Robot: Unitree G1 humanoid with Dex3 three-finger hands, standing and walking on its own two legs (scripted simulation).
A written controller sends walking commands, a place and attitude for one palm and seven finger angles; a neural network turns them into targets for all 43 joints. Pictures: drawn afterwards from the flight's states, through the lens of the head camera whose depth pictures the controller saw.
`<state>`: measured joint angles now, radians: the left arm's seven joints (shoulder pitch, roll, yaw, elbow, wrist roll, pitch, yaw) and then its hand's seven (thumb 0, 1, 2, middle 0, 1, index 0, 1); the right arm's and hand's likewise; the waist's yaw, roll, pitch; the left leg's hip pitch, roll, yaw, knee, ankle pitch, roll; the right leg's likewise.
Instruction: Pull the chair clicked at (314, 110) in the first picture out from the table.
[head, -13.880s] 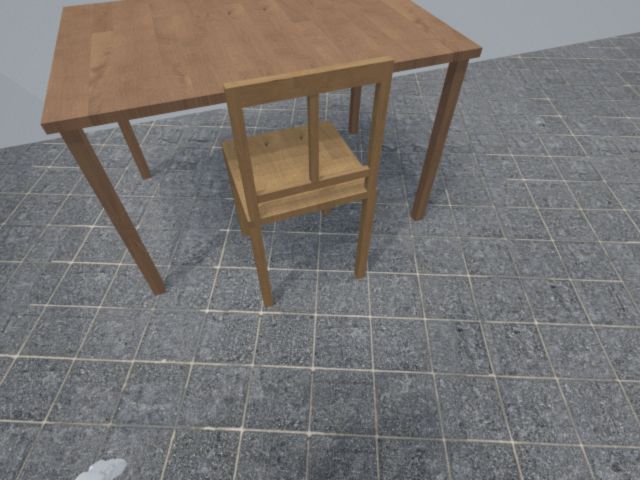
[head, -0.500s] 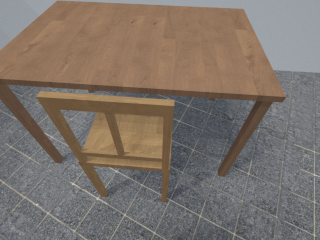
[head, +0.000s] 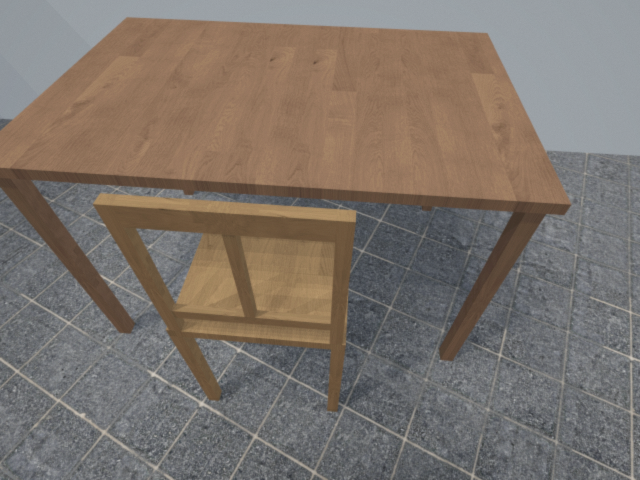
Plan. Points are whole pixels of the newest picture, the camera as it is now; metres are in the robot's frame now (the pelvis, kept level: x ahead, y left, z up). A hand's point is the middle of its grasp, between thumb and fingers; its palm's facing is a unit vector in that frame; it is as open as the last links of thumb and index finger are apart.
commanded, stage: come to a stop and stand still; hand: left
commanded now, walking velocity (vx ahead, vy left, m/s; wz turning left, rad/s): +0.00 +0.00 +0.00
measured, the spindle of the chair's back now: (241, 277) +0.46 +0.17 -0.10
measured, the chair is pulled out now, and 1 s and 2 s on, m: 0.00 0.00 0.00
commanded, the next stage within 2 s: look again from close up in 1.02 s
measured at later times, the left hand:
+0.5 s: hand out of the picture +0.01 +0.19 -0.18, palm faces +0.02 -0.98 -0.22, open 7.4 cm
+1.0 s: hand out of the picture -0.05 +0.20 -0.18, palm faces +0.02 -0.98 -0.19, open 7.4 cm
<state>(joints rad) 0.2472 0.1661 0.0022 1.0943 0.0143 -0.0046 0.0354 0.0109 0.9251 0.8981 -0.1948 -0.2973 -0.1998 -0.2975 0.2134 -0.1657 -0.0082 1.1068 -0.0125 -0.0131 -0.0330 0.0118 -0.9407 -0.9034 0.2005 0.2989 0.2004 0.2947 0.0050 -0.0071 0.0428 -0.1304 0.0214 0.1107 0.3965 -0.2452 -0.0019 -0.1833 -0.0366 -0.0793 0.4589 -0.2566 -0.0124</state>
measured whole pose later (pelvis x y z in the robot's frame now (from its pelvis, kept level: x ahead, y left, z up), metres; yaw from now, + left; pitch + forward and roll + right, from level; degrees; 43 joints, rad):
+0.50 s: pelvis -0.02 +0.01 -0.01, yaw +1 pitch -2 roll +0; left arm 0.26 0.18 -0.01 1.02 0.02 -0.01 0.04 0.01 0.91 0.90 -0.20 -0.30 -0.20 -0.30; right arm 0.24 -0.17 -0.01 1.05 -0.02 0.01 -0.01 0.01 -0.93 -0.90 0.20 0.30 0.20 0.29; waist -0.01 0.00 0.04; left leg -0.20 0.02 0.10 0.50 -0.27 0.02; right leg -0.22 -0.05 -0.09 0.51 -0.25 0.00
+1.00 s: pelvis -0.03 +0.04 +0.00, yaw +0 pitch -2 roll +0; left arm 0.32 0.13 0.00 1.10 0.02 -0.01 0.04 0.01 0.91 0.90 -0.19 -0.30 -0.20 -0.30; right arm 0.29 -0.12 -0.01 1.13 -0.01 0.00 -0.01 0.00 -0.91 -0.90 0.20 0.30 0.20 0.29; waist -0.01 0.00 0.06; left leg -0.18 -0.01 0.13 0.45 -0.24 0.05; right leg -0.22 -0.07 -0.06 0.46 -0.21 0.03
